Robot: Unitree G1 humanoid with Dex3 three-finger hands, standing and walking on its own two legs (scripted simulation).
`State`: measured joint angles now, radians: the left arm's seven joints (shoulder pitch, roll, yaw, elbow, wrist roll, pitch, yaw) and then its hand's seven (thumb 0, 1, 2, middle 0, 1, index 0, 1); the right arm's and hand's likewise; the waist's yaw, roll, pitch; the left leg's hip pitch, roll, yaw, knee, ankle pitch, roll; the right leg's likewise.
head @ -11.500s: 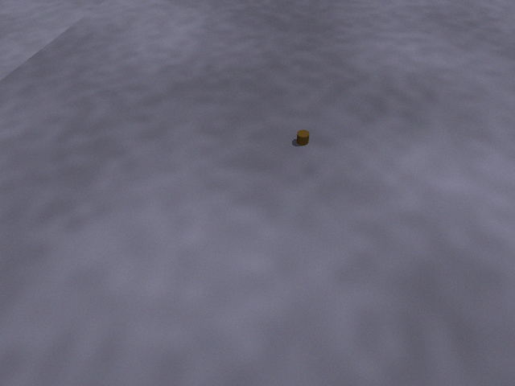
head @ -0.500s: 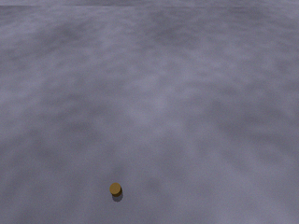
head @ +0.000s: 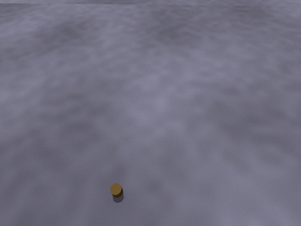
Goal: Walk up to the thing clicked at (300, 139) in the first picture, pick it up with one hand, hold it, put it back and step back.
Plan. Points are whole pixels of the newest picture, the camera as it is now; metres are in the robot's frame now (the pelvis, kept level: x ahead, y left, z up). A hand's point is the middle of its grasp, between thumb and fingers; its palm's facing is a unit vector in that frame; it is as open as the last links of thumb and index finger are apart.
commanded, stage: rise first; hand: left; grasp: from above
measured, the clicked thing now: (116, 190) +0.43 +0.28 -0.75
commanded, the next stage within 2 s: none
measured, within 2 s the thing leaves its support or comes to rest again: neither
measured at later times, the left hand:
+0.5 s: hand out of the picture +0.13 +0.26 -0.20, palm faces -0.08 -0.91 -0.40, open 12.9 cm
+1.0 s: hand out of the picture +0.12 +0.27 -0.24, palm faces -0.18 -0.86 -0.47, open 14.1 cm
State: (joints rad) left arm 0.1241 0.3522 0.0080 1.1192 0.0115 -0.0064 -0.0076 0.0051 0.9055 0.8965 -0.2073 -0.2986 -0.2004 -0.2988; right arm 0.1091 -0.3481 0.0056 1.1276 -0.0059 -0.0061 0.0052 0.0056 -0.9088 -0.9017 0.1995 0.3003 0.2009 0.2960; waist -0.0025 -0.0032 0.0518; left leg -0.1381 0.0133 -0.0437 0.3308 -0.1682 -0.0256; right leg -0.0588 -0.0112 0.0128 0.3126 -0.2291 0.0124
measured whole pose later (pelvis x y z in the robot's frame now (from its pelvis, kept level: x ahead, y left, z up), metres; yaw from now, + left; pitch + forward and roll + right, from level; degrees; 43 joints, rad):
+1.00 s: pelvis -0.02 +0.02 -0.11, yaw -2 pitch +20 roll -3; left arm 0.29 0.33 0.13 0.37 0.24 0.27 0.01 0.00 -0.52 0.97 -0.08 -1.05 -0.07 -1.05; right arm 0.21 -0.22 -0.02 0.54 0.00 -0.13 -0.02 0.01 -0.89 -0.90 0.20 0.30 0.20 0.30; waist -0.04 0.01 -0.14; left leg -1.03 0.02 -0.06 1.22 -0.54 -0.01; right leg -0.92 0.02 0.01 1.17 -0.59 0.03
